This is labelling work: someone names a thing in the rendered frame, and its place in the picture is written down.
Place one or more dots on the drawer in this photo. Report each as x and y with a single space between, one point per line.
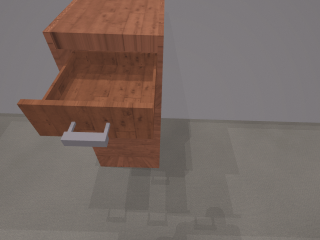
98 87

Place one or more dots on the cabinet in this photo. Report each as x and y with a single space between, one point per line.
135 26

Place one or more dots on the handle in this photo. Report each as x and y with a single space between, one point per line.
85 139

